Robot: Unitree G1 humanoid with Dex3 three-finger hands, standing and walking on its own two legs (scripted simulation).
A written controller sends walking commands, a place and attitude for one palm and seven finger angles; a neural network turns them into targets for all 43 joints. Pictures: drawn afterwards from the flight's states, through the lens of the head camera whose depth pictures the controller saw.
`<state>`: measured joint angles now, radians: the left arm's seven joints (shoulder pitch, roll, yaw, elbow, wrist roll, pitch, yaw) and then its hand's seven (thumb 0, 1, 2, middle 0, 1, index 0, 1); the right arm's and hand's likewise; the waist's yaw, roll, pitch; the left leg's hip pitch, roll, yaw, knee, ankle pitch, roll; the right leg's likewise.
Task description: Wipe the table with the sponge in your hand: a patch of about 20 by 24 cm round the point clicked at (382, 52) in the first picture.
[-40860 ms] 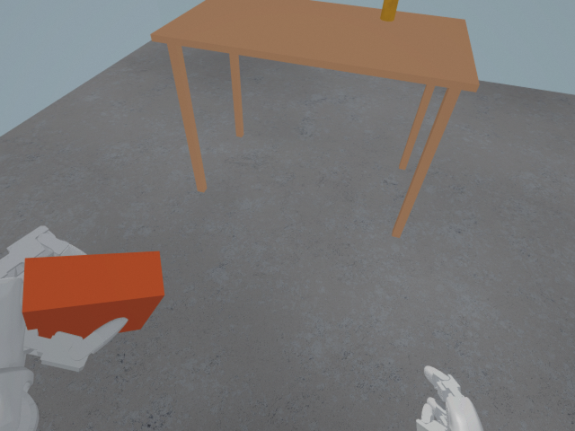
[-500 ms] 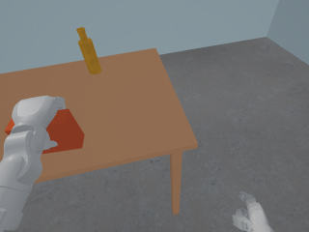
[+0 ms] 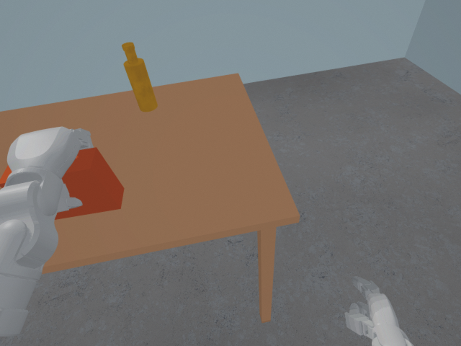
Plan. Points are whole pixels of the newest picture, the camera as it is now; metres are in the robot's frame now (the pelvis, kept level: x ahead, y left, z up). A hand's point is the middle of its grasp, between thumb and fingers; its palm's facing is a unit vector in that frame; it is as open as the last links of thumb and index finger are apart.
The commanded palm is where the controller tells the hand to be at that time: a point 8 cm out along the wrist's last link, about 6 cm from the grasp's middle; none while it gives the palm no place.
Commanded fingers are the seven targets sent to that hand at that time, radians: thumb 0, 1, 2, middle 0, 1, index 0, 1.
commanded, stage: lift the sponge slowly off the table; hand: left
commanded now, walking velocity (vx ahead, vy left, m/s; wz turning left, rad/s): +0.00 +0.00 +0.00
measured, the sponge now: (73, 192) +0.29 +0.33 +0.13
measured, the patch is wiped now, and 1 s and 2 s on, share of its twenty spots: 0.95 0.95 0.95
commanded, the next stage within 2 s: bring the sponge back beside the body in 0.26 s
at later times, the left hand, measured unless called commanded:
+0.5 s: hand (71, 172) +0.30 +0.31 +0.18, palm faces +0.03 +0.00 -1.00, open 9.2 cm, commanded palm +0.26 +0.32 +0.25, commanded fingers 0.00 0.10 1.30 -1.20 -1.60 -1.20 -1.60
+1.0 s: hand (64, 205) +0.24 +0.29 +0.17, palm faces +0.07 -0.04 -1.00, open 9.2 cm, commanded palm +0.20 +0.30 +0.25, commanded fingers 0.00 0.10 1.30 -1.20 -1.60 -1.20 -1.60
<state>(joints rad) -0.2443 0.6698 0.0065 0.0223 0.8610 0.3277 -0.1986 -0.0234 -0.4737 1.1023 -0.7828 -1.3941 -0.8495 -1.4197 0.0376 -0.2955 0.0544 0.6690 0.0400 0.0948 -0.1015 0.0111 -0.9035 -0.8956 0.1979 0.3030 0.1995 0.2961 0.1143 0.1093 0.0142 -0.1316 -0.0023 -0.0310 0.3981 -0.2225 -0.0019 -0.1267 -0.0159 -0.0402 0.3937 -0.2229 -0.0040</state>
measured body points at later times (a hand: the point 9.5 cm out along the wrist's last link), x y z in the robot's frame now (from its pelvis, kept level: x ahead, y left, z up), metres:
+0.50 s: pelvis +0.00 +0.00 +0.00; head +0.00 -0.04 +0.45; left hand +0.29 +0.31 +0.23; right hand +0.22 -0.22 -0.10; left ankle +0.00 +0.12 -0.74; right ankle +0.00 -0.12 -0.74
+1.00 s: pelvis -0.01 +0.00 +0.00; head -0.03 -0.05 +0.45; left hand +0.23 +0.29 +0.22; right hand +0.26 -0.19 -0.07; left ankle +0.00 +0.12 -0.74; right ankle +0.00 -0.12 -0.74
